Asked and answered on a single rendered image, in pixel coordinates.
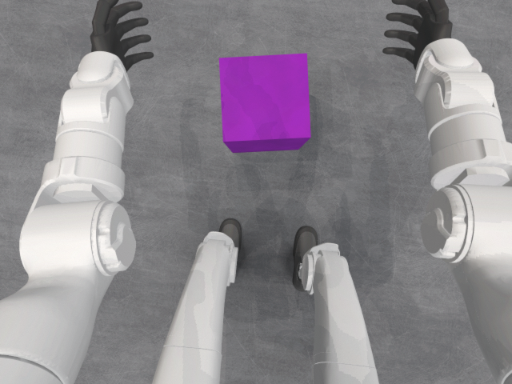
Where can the robot left upper arm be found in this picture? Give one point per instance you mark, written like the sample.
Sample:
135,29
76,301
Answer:
71,252

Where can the robot shin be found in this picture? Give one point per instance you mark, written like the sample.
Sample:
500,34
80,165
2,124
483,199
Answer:
316,249
216,236

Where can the robot left forearm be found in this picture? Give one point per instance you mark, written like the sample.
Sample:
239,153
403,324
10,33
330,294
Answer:
90,136

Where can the robot right forearm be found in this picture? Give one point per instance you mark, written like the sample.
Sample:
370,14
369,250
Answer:
463,122

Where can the left robot hand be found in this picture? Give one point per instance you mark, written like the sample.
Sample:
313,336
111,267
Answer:
107,33

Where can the robot right shin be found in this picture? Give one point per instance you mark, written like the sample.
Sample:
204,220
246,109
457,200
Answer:
316,249

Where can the right robot hand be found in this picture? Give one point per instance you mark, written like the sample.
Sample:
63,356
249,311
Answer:
433,25

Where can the robot right upper arm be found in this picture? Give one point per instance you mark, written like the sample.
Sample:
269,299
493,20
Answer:
470,228

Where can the robot left shin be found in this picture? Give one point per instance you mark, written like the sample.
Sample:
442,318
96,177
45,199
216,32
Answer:
216,236

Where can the carton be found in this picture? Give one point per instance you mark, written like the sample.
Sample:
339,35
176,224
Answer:
265,102

